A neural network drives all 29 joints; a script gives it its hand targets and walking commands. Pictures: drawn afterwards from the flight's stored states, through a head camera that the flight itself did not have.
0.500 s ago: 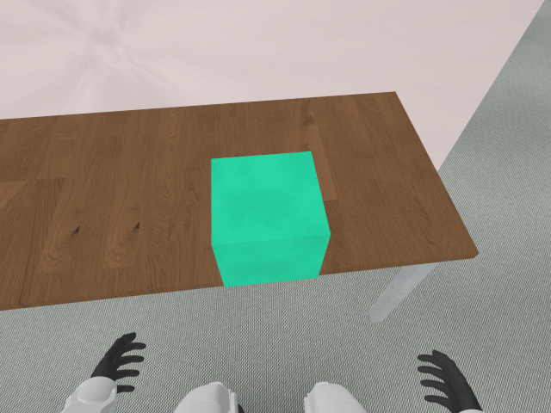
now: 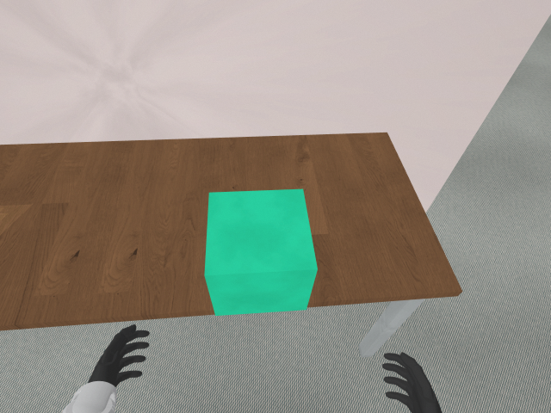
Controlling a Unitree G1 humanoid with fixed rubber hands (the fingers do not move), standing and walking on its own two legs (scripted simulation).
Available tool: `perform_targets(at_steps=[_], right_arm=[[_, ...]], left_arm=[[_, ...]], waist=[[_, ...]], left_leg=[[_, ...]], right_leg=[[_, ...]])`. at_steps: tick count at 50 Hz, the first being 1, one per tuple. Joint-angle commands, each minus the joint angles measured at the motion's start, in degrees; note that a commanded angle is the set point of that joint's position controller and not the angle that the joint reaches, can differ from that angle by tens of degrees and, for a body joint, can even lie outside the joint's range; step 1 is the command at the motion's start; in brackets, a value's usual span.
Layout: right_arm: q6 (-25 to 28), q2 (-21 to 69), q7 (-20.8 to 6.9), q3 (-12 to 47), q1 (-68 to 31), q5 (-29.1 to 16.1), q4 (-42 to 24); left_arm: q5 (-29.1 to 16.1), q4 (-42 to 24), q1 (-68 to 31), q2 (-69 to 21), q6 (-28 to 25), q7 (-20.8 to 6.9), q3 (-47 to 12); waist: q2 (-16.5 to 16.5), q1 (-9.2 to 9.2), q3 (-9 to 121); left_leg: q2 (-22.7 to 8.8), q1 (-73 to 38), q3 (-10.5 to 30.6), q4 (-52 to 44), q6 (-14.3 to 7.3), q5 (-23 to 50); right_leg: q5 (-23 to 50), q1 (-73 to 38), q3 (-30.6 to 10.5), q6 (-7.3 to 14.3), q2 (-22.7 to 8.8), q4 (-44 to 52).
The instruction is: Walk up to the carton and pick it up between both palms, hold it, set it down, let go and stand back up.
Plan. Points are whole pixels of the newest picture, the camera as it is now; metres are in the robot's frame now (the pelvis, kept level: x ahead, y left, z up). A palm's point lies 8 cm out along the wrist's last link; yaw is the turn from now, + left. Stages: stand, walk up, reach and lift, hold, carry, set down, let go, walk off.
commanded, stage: reach and lift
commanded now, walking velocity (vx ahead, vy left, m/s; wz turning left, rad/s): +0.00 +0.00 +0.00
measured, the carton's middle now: (259, 252) +0.40 +0.03 -0.10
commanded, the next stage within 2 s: none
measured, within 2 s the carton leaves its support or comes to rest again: neither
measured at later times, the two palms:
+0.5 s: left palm (118, 376) +0.17 +0.22 -0.06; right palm (403, 380) +0.17 -0.19 -0.06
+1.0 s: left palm (126, 349) +0.20 +0.21 -0.04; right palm (388, 340) +0.22 -0.17 -0.04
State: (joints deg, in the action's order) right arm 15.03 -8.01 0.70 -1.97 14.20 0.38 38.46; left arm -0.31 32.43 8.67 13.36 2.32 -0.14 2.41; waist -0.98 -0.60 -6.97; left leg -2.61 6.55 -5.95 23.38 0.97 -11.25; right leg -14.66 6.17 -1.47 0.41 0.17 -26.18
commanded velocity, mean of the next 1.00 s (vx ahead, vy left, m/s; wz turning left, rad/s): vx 0.00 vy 0.00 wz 0.00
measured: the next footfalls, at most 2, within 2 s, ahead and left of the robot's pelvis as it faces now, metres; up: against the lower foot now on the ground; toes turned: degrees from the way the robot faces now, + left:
none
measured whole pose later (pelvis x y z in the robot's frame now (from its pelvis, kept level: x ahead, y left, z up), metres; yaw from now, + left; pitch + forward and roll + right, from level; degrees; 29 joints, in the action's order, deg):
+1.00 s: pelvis +0.01 +0.00 +0.00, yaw +2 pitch -4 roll +0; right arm 30.3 -4.9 0.9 2.2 5.4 -8.1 43.7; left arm -5.7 37.9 6.2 8.2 -24.8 4.0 -2.1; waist -1.4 1.7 -2.5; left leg -2.1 9.3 -3.1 28.0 1.1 -14.3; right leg -17.3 7.3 -0.2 0.5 0.1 -28.8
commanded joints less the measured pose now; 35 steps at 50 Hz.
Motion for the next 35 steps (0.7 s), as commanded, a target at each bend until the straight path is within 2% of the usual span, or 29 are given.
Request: perform_targets(at_steps=[1, 11, 20, 26, 35], right_arm=[[4.5, -5.01, 0.45, -1.44, -2.41, -0.53, -6.22], [9.06, -4.81, -1.21, -0.51, -2.84, -3.49, -3.17], [13.3, -4.6, -2.45, 0.83, -3.23, -6.72, -1.49], [16.23, -3.84, -2.57, 1.46, -4.13, -7.8, -1.66], [19.93, -1.75, -1.91, 1.97, -7.89, -8.01, -2.51]], left_arm=[[-1.32, -6.6, -4.0, 6.4, -6.21, 0.19, 1.25], [-1.66, -5.8, -1.41, 3.45, -14.25, 2.26, -1.26], [-1.13, -5.89, 0.09, 0.02, -20.63, 4.04, -3.0], [-1.47, -5.57, 0.26, -1.54, -24.75, 4.37, -3.55], [-3.28, -3.89, -2.18, -2.34, -30.48, 4.42, -3.86]], waist=[[-1.36, 0.29, 8.31], [1.36, 1.23, 7.23], [3.16, 1.93, 6.89], [2.87, 2.21, 6.66], [1.1, 2.25, 7.04]], left_leg=[[2.68, -13.17, 1.06, -1.15, -0.46, 7.75], [1.97, -12.33, 2.13, -2.69, 0.42, 9.66], [1.98, -10.57, 3.06, -2.04, 1.39, 12.47], [2.16, -9.02, 3.43, -0.98, 1.67, 12.92], [2.49, -5.26, 3.55, 0.93, 1.23, 9.67]], right_leg=[[9.7, 10.24, 0.09, -0.29, -0.42, 9.31], [5.1, 8.19, 0.67, 1.08, 0.71, 10.35], [5.81, 6.42, 0.53, 1.86, 1.29, 9.48], [5.87, 6.32, 0.22, 2.03, 1.41, 8.48], [4.12, 6.84, -0.66, 1.83, 1.05, 6.31]])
